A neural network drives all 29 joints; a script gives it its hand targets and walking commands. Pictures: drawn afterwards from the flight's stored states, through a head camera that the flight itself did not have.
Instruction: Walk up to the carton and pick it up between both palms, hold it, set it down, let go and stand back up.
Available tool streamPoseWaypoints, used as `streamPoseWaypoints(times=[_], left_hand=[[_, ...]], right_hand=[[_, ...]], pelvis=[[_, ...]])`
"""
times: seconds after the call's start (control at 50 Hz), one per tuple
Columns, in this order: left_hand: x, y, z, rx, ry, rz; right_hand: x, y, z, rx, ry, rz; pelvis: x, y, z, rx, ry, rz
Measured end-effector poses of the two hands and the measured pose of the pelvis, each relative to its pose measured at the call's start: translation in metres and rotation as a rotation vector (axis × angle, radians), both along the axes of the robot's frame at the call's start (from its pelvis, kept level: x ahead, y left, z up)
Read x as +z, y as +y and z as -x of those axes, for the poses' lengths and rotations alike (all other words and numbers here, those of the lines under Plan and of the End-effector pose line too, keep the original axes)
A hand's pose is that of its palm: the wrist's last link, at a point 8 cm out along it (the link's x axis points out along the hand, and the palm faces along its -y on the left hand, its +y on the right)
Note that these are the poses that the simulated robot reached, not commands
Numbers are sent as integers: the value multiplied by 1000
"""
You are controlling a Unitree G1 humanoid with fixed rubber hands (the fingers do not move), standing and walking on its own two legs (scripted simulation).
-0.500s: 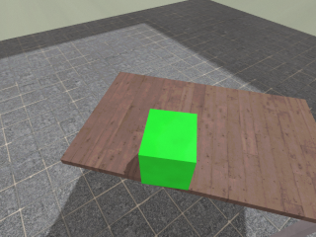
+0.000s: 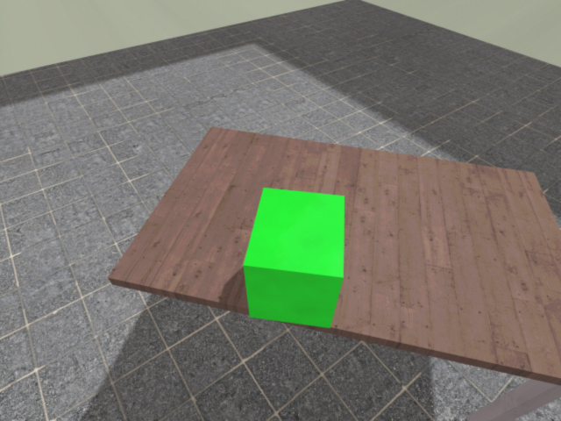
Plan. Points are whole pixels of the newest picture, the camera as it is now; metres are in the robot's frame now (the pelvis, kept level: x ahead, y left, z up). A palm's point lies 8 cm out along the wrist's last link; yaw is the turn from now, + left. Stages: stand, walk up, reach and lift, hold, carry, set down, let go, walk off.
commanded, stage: walk up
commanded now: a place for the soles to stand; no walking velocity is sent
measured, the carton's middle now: (296, 257) +0.48 -0.01 -0.11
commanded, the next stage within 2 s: reach and lift in 0.26 s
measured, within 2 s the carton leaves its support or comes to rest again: neither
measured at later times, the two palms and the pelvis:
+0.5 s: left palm out of the picture +0.16 +0.28 -0.11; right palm out of the picture +0.18 -0.25 -0.13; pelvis -0.01 -0.01 -0.04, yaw +3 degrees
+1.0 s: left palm (103, 393) +0.19 +0.28 -0.09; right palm (430, 413) +0.19 -0.22 -0.10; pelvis +0.04 +0.01 -0.01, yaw +4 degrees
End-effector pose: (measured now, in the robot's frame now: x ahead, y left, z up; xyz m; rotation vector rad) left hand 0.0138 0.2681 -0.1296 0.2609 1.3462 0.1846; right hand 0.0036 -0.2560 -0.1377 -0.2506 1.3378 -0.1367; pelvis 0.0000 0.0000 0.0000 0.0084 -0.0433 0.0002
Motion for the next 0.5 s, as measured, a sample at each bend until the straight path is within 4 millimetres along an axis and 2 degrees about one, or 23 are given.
streamPoseWaypoints(times=[0.12, 0.28, 0.32, 0.36, 0.42, 0.46, 0.5], left_hand=[[-1, 0, -2, 2, -16, 2], [0, -1, -1, 6, -5, 2], [-2, 1, -7, 18, 35, 3], [-4, 9, -34, 32, 47, -24], [-4, 18, -92, 59, -45, -48], [3, 16, -125, 47, -102, -48], [15, 9, -145, 23, -141, -44]], right_hand=[[0, 2, -6, 2, -13, -1], [0, 6, -24, 13, -41, -10], [-3, 4, -34, 14, -46, -14], [-7, 0, -61, 29, -76, -22], [-13, -3, -120, 75, -182, -24], [-8, 0, -156, 82, -267, -32], [3, 5, -179, 74, -343, -40]], pelvis=[[0, 2, -2, 2, 2, -3], [0, 2, -7, 6, 8, 0], [-3, 2, -4, 13, 21, 4], [-11, -1, 3, 33, 25, 5], [-30, -4, 12, 54, 28, -3], [-37, -6, 15, 52, 7, 2], [-37, -6, 12, 50, -24, 14]])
